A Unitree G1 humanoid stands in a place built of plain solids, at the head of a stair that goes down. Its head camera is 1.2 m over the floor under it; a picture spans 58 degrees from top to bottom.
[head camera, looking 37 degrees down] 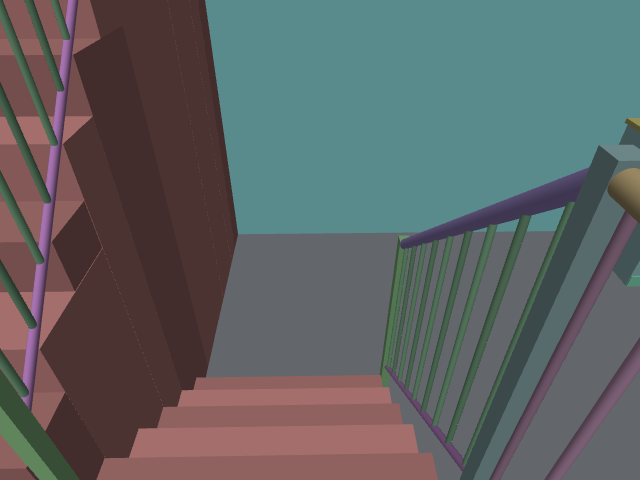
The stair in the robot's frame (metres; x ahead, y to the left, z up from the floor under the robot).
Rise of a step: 0.18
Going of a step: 0.20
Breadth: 1.04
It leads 1 degrees to the left of straight ahead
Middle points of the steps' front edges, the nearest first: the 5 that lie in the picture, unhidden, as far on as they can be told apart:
0.69 0.16 -0.17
0.89 0.16 -0.35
1.09 0.17 -0.53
1.29 0.17 -0.70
1.49 0.17 -0.88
